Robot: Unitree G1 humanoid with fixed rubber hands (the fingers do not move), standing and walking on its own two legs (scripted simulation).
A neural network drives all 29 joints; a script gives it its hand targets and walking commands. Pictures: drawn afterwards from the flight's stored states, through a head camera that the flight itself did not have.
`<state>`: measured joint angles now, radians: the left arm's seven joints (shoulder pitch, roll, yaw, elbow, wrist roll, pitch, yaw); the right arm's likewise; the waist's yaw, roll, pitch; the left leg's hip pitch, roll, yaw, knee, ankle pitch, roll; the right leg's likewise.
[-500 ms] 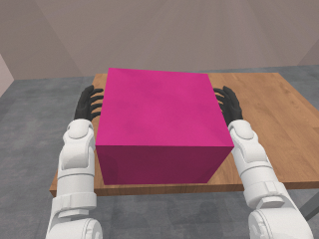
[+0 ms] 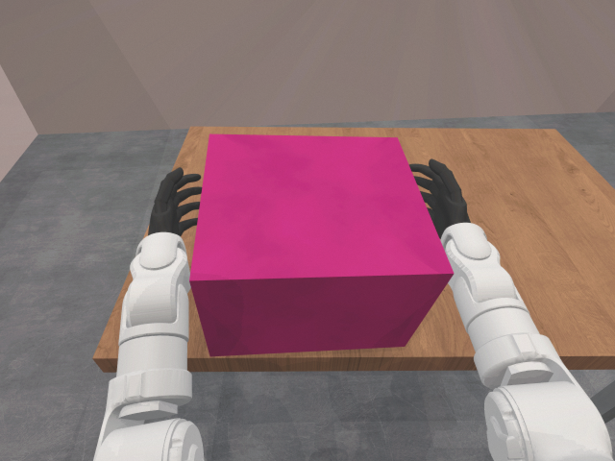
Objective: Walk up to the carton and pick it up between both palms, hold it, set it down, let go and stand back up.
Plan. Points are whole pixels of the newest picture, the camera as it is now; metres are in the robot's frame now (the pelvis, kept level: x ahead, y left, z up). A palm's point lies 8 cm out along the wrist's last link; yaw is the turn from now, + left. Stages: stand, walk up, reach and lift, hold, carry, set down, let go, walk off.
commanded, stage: set down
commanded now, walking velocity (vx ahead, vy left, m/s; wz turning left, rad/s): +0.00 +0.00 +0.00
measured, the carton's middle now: (308, 241) +0.39 +0.03 +0.10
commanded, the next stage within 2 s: none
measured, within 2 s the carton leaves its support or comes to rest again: rests again in 1.58 s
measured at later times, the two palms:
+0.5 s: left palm (173, 242) +0.37 +0.20 +0.12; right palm (439, 217) +0.42 -0.16 +0.13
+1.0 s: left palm (179, 251) +0.38 +0.21 +0.09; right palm (425, 213) +0.45 -0.15 +0.10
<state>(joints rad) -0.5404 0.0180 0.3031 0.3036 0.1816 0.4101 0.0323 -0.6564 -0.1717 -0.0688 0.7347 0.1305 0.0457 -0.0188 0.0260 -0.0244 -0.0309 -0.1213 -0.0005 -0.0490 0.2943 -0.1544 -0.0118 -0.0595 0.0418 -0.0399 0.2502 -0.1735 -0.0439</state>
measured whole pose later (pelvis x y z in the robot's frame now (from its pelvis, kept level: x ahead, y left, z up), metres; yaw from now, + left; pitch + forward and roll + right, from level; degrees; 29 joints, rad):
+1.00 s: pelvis +0.00 -0.01 +0.00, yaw -1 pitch +12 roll +0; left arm -0.71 0.02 0.32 0.76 0.10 0.13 0.15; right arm -0.90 -0.24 -0.18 1.18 0.03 -0.17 0.08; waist 0.15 -0.01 -0.15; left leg -0.39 0.03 -0.02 0.29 -0.11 -0.03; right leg -0.33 0.06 -0.05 0.25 -0.13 -0.06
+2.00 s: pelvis -0.01 -0.01 -0.01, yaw -1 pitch +21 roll +0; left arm -0.79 -0.05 0.44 0.86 0.14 0.05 0.16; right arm -1.07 -0.31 -0.33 1.41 -0.13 -0.23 0.17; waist 0.22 0.00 -0.23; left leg -0.58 0.03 0.00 0.31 -0.10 -0.03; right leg -0.54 0.05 -0.07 0.31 -0.14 -0.07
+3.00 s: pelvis -0.01 -0.01 -0.01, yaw -1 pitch +19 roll +0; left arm -0.76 -0.11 0.53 0.75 0.25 0.00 0.13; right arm -1.01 -0.26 -0.51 1.29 -0.29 -0.24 0.22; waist 0.19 -0.02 -0.16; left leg -0.53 0.03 0.03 0.28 -0.08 -0.02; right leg -0.50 0.04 -0.07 0.31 -0.14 -0.06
